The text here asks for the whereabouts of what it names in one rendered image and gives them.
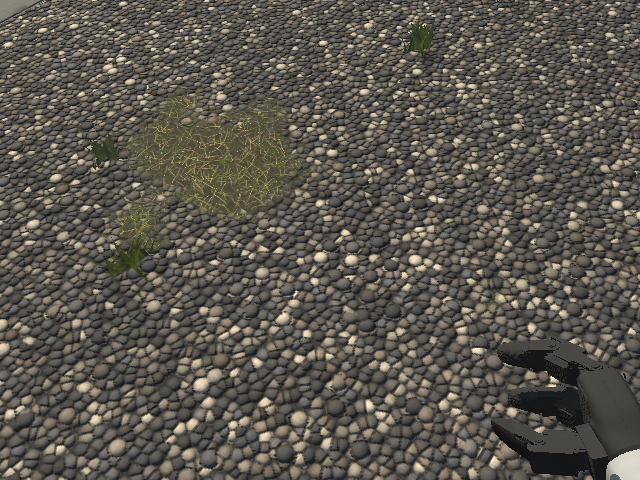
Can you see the right robot hand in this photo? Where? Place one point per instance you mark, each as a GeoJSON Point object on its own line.
{"type": "Point", "coordinates": [603, 411]}

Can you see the right robot forearm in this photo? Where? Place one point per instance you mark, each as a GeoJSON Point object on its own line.
{"type": "Point", "coordinates": [624, 467]}

